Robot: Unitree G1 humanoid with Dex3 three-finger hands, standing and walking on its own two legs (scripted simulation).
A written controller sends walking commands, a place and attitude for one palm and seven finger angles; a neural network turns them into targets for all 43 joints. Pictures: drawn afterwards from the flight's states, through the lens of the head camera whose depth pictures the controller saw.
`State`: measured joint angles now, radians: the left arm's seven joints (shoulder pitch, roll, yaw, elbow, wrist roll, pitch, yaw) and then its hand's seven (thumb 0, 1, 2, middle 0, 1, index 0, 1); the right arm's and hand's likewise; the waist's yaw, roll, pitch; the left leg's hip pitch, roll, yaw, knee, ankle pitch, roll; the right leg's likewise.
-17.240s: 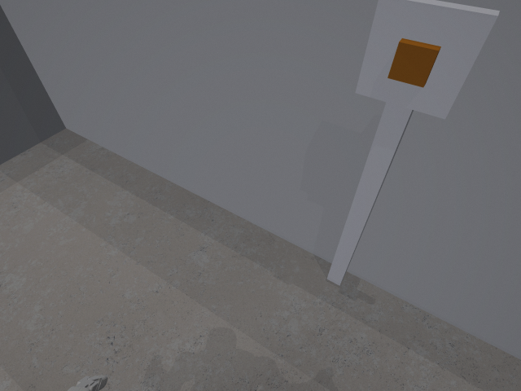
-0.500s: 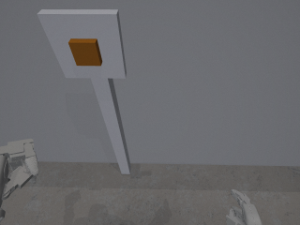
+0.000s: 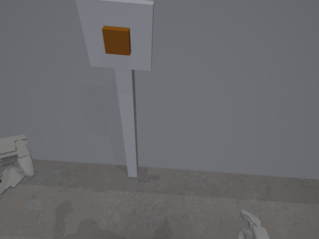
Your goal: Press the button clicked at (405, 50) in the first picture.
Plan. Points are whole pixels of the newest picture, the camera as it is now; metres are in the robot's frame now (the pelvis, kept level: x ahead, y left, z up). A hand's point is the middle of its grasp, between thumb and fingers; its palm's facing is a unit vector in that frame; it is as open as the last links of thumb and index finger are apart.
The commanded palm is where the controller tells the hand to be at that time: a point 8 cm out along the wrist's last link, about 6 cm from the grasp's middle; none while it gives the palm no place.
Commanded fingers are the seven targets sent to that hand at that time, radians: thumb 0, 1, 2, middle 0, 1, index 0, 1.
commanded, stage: step back with the hand held close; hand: left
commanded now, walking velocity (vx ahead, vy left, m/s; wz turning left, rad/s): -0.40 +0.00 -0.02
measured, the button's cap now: (117, 40) +0.59 +0.17 +0.21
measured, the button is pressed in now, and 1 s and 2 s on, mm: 0 0 0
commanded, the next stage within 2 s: stop stepping back and stand still in 0.34 s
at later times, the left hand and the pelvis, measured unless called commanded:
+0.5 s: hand out of the picture +0.08 +0.23 +0.19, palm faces +0.32 -0.85 -0.42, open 3.1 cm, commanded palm +0.06 +0.27 +0.18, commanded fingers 0.00 0.90 0.90 -1.30 -1.50 -1.30 -1.50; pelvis -0.10 +0.00 -0.01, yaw -5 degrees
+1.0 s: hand out of the picture +0.04 +0.27 +0.17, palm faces +0.38 -0.87 -0.32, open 3.1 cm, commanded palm -0.04 +0.30 +0.18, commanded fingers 0.00 0.90 0.90 -1.30 -1.50 -1.30 -1.50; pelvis -0.20 +0.03 +0.00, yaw -7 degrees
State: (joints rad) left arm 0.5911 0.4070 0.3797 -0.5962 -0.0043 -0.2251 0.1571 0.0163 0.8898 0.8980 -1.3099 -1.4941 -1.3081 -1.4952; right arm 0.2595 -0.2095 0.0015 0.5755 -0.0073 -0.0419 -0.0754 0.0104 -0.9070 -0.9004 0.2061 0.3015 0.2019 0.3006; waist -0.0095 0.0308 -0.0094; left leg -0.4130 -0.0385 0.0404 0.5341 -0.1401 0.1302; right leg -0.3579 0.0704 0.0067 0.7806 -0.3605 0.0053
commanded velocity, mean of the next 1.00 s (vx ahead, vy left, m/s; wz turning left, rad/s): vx -0.05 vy -0.03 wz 0.01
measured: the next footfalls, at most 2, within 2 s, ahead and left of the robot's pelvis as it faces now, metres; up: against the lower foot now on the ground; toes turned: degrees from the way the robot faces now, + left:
right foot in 0.26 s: -0.15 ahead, -0.12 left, +0.00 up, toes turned -5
left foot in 0.48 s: +0.02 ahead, +0.06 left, +0.00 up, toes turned -6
